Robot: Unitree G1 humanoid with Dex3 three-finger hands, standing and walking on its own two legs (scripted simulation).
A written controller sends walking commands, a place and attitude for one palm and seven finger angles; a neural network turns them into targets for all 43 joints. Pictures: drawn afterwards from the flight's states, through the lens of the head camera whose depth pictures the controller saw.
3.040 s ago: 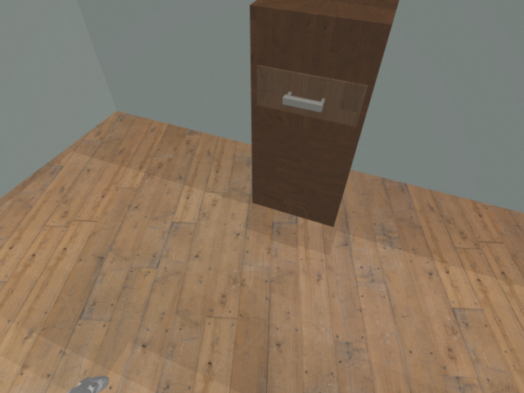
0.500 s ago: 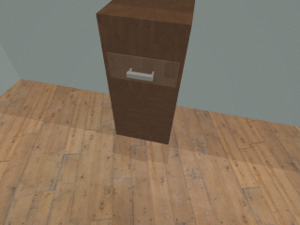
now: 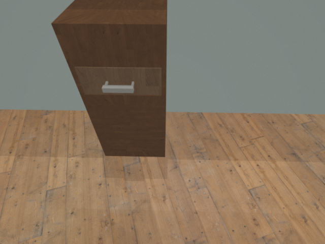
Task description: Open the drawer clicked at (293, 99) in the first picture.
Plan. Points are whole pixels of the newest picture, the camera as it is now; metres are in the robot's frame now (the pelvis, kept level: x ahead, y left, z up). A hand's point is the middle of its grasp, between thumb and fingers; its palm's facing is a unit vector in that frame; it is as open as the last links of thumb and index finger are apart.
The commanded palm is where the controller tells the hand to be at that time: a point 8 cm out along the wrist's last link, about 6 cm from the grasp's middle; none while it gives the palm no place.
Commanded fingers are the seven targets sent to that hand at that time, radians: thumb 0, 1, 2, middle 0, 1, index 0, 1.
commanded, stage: take the last steps up to it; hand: left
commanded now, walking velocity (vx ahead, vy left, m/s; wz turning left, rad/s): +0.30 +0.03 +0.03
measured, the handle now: (118, 86) +0.79 +0.23 -0.10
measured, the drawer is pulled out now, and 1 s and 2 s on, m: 0.00 0.00 0.00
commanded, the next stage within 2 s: come to a stop and stand still in 0.58 s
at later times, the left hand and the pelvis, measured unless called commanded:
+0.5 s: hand out of the picture +0.06 +0.20 -0.19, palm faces +0.10 -0.99 -0.12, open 7.4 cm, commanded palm none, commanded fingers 0.00 0.90 0.90 -0.20 -0.30 -0.20 -0.30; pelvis +0.15 +0.05 -0.01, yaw +0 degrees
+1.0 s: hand (110, 180) +0.35 +0.20 -0.16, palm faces +0.04 -0.97 -0.22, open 7.2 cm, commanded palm none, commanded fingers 0.00 0.90 0.90 -0.20 -0.30 -0.20 -0.30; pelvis +0.25 +0.03 +0.00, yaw +1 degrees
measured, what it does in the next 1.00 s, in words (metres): walks ahead: left foot, then right foot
